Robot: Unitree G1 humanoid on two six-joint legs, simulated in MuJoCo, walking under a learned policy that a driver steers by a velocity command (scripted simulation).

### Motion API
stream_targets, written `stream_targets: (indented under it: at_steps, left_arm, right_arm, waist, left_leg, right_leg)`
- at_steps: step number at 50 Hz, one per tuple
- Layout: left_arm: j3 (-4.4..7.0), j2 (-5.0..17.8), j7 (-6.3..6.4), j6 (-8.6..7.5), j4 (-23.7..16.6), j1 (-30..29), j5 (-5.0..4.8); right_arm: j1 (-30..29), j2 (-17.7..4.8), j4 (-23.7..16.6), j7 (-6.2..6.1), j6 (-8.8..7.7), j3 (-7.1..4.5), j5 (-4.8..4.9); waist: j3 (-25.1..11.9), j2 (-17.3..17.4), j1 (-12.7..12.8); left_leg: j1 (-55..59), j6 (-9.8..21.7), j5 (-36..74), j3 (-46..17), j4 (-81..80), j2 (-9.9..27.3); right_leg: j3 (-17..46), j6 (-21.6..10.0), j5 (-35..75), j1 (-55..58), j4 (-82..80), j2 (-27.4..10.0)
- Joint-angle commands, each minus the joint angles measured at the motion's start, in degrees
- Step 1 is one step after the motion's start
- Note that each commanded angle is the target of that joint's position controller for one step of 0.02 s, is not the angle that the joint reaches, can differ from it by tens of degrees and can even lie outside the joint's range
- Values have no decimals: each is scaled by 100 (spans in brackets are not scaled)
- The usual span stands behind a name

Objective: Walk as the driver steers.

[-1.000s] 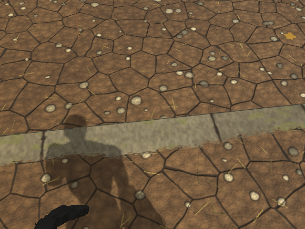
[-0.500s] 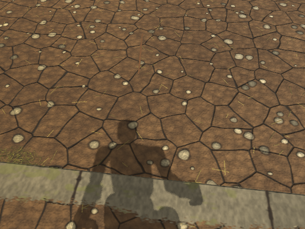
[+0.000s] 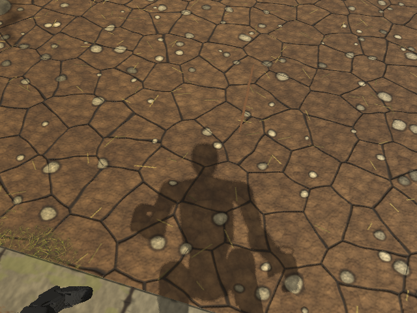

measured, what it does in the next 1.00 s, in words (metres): walks ahead: right foot, then left foot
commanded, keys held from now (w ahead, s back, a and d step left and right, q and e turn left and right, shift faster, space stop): w+q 0.30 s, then q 0.02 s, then e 0.68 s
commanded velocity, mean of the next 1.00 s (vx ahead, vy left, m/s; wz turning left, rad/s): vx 0.26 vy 0.00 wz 0.05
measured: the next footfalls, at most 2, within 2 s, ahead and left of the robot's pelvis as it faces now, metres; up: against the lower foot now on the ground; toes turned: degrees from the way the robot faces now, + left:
right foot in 0.12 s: +0.27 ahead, -0.14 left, +0.00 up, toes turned +8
left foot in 0.58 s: +0.42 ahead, +0.15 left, +0.00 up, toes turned +11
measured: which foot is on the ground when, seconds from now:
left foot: down 0.00-0.14, up 0.16-0.56, down 0.58-0.98, up 1.00-1.00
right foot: up 0.00-0.10, down 0.12-0.58, up 0.60-0.94, down 0.96-1.00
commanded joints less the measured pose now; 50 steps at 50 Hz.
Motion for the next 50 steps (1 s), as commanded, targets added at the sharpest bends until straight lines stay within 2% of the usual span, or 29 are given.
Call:
stream_targets:
  at_steps: [1,4,5,6,7,8,9,10,11,12,14,17,19,22,25,28,29,30,31,32,33,35,36,38,42,47,48,49,50]
  left_arm:
    - [96,460,-71,-134,-596,-650,-48]
    - [174,664,-121,-229,-605,-369,-74]
    - [225,733,-106,-256,-509,40,-60]
    - [308,924,-77,-283,-379,719,15]
    - [391,1273,-30,-263,-297,1683,58]
    - [471,1559,-69,-176,-97,2030,80]
    - [331,936,-86,-137,-249,1861,-35]
    - [248,624,-59,-92,-309,1628,-51]
    - [209,595,-63,-53,-331,1333,7]
    - [183,508,-72,-31,-286,1162,38]
    - [171,443,-82,-67,-209,1059,63]
    - [229,615,-97,-134,-49,1123,20]
    - [244,719,-100,-100,82,1162,18]
    - [231,824,-73,37,208,1193,-115]
    - [248,1003,-48,180,388,1526,-177]
    - [213,943,-20,249,412,1406,-246]
    - [144,735,-16,206,353,1507,-152]
    - [6,325,-24,148,247,1821,-17]
    - [-48,299,-29,191,290,2300,-40]
    - [95,771,-27,290,304,2190,-208]
    - [149,858,18,412,245,1874,-244]
    - [204,745,143,727,279,1840,-156]
    - [191,619,182,851,263,1941,-127]
    - [194,487,221,949,161,1982,-90]
    - [177,478,109,938,-148,1563,-32]
    - [252,548,-76,967,-316,1705,-29]
    - [299,599,-87,963,-223,1925,-2]
    - [424,1067,-23,933,-299,1913,16]
    - [513,1705,56,895,-530,1789,15]
  right_arm:
    - [244,-908,-251,-56,-24,-227,41]
    - [175,-936,-319,-114,49,-248,9]
    - [86,-883,-377,-115,71,-232,6]
    - [-43,-687,-484,-86,65,-157,-20]
    - [-34,-414,-640,-65,50,-45,-130]
    - [922,-163,-754,-46,-6,32,80]
    - [850,-783,-567,-64,3,-61,140]
    - [192,-1067,-653,-59,40,-141,90]
    - [-112,-997,-728,-67,67,-144,31]
    - [-304,-906,-810,-48,71,-158,-25]
    - [-192,-691,-857,8,131,-154,60]
    - [-445,-477,-1048,-18,210,-107,-2]
    - [-538,-315,-1096,-36,175,-35,-87]
    - [-1029,-203,-1128,52,59,62,-119]
    - [-1532,-371,-1294,136,-18,22,-105]
    - [-1015,-700,-1118,112,-92,-113,-193]
    - [-665,-1103,-1078,37,-96,-228,-281]
    - [-372,-1446,-1163,-60,-26,-279,-439]
    - [-277,-1282,-1218,-58,83,-209,-378]
    - [-326,-1085,-1178,-17,165,-176,-245]
    - [-600,-909,-1176,-9,190,-125,-172]
    - [-1232,-695,-1146,-30,216,-53,-157]
    - [-1503,-761,-1125,-30,222,-82,-217]
    - [-1779,-762,-1098,-49,191,-102,-291]
    - [-1850,-856,-956,-142,163,-147,-235]
    - [-1834,-1028,-736,-169,290,-215,5]
    - [-1767,-910,-664,-162,314,-200,64]
    - [-1276,-674,-521,-145,382,-168,11]
    - [-1420,-572,-816,-134,387,-111,-203]
  waist:
    - [-38,770,-35]
    - [-112,962,174]
    - [-261,999,394]
    - [-781,886,725]
    - [-1628,192,1078]
    - [-2247,-2011,603]
    - [-1785,-1226,742]
    - [-1043,-529,897]
    - [-601,-38,770]
    - [-283,-11,658]
    - [-165,-327,463]
    - [1,-202,407]
    - [-116,-97,335]
    - [-226,-204,498]
    - [-318,-270,644]
    - [-615,-300,255]
    - [-1008,-37,178]
    - [-1620,984,197]
    - [-2355,1774,189]
    - [-2312,1463,99]
    - [-1747,1128,170]
    - [-995,996,466]
    - [-804,1063,616]
    - [-693,1105,728]
    - [-812,1011,599]
    - [-751,1020,730]
    - [-630,816,777]
    - [-248,-411,568]
    - [58,-1961,385]
  left_leg:
    - [-287,695,1092,-1118,-261,1302]
    - [171,606,1295,-1579,272,1485]
    - [138,519,1606,-1571,586,1339]
    - [-142,350,1791,-1367,1418,1050]
    - [-999,117,716,-795,3067,615]
    - [-3094,-211,-2014,-262,4781,-4]
    - [-3766,-260,-1840,-431,5525,491]
    - [-3909,-300,-1262,-269,5675,672]
    - [-3670,-338,-824,-93,5554,878]
    - [-3543,-340,-566,-82,5294,1039]
    - [-3142,-316,-361,17,4956,1270]
    - [-3225,-412,-186,129,4396,1270]
    - [-3003,-474,145,241,3593,1176]
    - [-2225,-494,1187,716,2213,994]
    - [-2037,-468,1283,697,1411,765]
    - [-813,-176,2053,740,368,624]
    - [209,70,3800,329,536,1194]
    - [1798,780,5992,-762,1108,2593]
    - [2221,1443,6593,-1536,1131,3323]
    - [1861,1502,5205,-1360,803,3151]
    - [1387,1277,4035,-1010,550,2834]
    - [-15,961,2411,-363,-17,2457]
    - [-711,903,2013,-30,-252,2328]
    - [-1236,892,1631,409,-451,2253]
    - [-1076,912,1656,738,-342,2442]
    - [-887,507,1368,960,390,2540]
    - [-1078,236,1002,1159,891,2337]
    - [-1804,-348,-184,1746,2156,1680]
    - [-3461,-840,-2278,1732,3698,781]
  right_leg:
    - [-177,-68,227,715,-539,348]
    - [-112,-251,-514,1057,-752,368]
    - [-232,-362,-542,1627,-941,419]
    - [-44,-603,-500,2764,-878,112]
    - [928,-929,-770,4332,-760,-883]
    - [3624,-1807,-2057,6045,-1306,-2035]
    - [3825,-1639,-3134,5772,-1546,-2031]
    - [2861,-1372,-2935,5022,-1613,-1799]
    - [2151,-1252,-2143,4214,-1732,-1563]
    - [1656,-1236,-1558,3654,-1869,-1352]
    - [905,-1184,-1103,3109,-2169,-1083]
    - [266,-1381,637,2894,-2293,-1091]
    - [-153,-1438,1966,2900,-2142,-996]
    - [-632,-1301,2234,2741,-2032,-633]
    - [-331,-1228,2021,3232,-1632,-745]
    - [-117,-882,1473,3157,-773,-574]
    - [-265,-593,641,2667,-79,-219]
    - [-583,-213,-2014,1169,1415,324]
    - [-220,-59,-4715,568,2644,507]
    - [-54,11,-4569,248,3267,306]
    - [-194,55,-4209,-81,3485,152]
    - [-243,240,-3505,297,3303,-47]
    - [-398,303,-3177,732,3230,4]
    - [-553,291,-2758,1161,2998,30]
    - [-613,105,-2007,1558,2099,-87]
    - [-964,-296,-1847,2271,558,121]
    - [-962,-479,-1586,2552,-42,274]
    - [245,-853,-348,2773,-1081,-316]
    - [2158,-1723,1580,3165,-1295,-1596]
Keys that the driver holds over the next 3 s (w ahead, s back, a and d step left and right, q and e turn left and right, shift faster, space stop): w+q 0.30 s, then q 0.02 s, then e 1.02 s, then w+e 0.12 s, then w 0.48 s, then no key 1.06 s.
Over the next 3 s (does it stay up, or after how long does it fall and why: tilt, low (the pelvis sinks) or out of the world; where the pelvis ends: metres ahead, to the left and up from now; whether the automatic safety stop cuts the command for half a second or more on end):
stays up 0.67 -0.29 -0.05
